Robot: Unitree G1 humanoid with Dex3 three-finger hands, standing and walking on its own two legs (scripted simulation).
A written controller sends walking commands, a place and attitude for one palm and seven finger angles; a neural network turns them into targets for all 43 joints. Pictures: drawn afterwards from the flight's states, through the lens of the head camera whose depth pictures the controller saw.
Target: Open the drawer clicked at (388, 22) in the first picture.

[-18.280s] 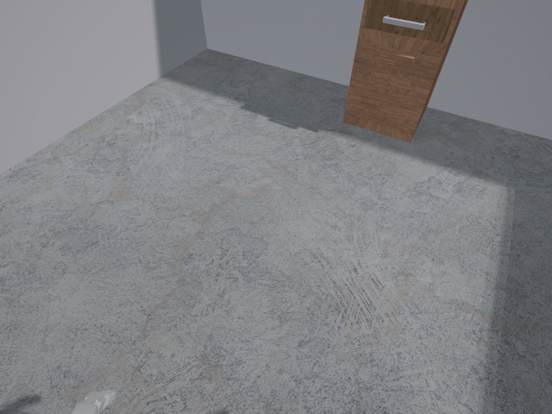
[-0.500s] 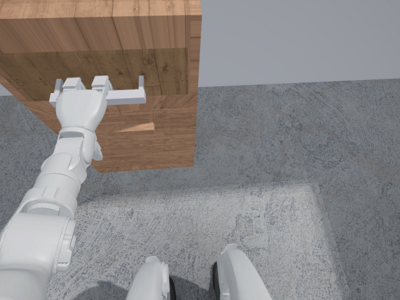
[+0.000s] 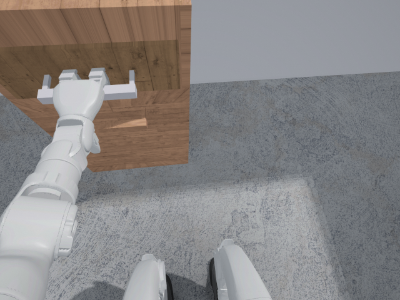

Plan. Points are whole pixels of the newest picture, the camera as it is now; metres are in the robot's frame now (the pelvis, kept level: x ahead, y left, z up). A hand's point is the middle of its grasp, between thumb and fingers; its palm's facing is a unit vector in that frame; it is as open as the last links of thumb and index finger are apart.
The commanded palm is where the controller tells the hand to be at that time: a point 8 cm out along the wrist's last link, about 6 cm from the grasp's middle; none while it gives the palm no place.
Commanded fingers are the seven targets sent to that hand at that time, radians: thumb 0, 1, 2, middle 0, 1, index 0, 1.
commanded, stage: lower the fingers behind the handle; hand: left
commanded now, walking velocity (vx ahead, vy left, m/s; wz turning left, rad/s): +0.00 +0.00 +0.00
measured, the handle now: (89, 85) +0.57 +0.18 +0.00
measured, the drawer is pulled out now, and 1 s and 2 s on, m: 0.01 0.01 0.11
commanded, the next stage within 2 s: close the thumb around the handle in 0.08 s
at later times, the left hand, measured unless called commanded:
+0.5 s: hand (87, 113) +0.51 +0.19 -0.02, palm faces -0.07 -0.02 -1.00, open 11.0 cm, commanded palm +0.50 +0.19 +0.02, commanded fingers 0.00 0.45 0.71 -0.37 -1.30 -0.37 -1.30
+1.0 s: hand (87, 112) +0.51 +0.19 -0.02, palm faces -0.07 -0.01 -1.00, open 5.6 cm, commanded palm +0.49 +0.19 +0.02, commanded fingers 0.00 0.90 0.90 -0.40 -1.35 -0.40 -1.35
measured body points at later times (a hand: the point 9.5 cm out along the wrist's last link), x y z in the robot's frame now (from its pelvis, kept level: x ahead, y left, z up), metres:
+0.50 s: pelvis +0.00 +0.00 +0.00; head +0.16 +0.00 +0.43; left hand +0.51 +0.19 +0.03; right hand +0.01 -0.28 -0.12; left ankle +0.01 +0.11 -0.62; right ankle +0.04 -0.12 -0.62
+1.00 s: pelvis +0.01 +0.00 +0.01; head +0.16 -0.01 +0.43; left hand +0.51 +0.19 +0.03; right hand +0.01 -0.27 -0.13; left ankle +0.01 +0.11 -0.62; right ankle +0.04 -0.12 -0.62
